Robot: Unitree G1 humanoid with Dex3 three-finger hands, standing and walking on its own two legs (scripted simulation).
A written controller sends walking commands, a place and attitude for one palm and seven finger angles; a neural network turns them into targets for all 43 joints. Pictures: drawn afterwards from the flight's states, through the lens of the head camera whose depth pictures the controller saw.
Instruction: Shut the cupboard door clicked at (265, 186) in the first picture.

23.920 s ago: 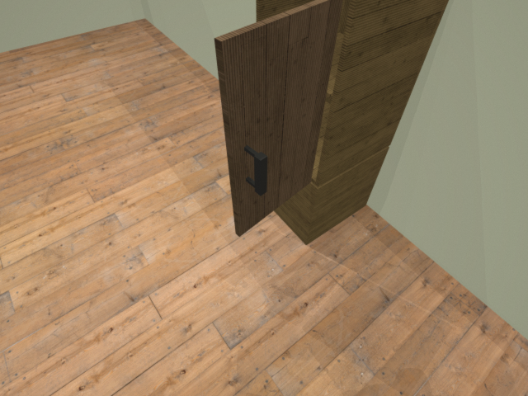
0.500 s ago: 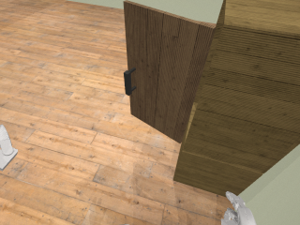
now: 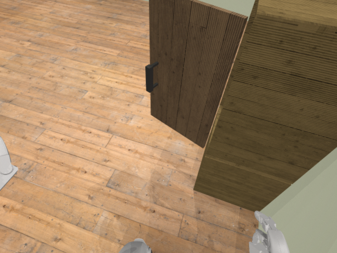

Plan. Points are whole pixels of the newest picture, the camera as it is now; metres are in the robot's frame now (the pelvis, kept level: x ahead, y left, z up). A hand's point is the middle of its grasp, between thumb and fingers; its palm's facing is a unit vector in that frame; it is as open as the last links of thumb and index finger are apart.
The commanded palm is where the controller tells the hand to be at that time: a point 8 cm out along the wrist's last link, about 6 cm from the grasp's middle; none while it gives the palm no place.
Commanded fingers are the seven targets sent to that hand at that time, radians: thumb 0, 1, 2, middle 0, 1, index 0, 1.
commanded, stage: step back with the hand held close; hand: left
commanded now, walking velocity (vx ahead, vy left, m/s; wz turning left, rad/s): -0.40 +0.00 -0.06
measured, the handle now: (152, 76) +0.77 +0.12 -0.04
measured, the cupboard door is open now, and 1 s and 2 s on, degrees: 71 71 71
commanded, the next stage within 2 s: stop stepping back and stand still in 0.46 s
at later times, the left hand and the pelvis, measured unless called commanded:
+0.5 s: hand out of the picture +0.13 +0.26 +0.20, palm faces +0.37 -0.86 -0.35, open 7.4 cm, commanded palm +0.07 +0.30 +0.20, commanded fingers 0.00 0.90 0.90 -0.20 -0.30 -0.20 -0.30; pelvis -0.10 +0.02 +0.01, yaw -5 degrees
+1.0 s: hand out of the picture +0.03 +0.29 +0.20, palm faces +0.28 -0.88 -0.38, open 7.4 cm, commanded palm -0.03 +0.34 +0.20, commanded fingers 0.00 0.90 0.90 -0.20 -0.30 -0.20 -0.30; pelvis -0.20 +0.06 +0.02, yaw -6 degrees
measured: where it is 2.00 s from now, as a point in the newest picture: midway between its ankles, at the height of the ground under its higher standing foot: outside the picture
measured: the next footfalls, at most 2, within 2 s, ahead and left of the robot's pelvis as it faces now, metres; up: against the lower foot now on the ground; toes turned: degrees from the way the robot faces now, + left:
right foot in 0.40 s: -0.15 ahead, -0.13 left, +0.00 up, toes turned -2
left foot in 0.78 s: +0.02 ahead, +0.11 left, +0.00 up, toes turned -7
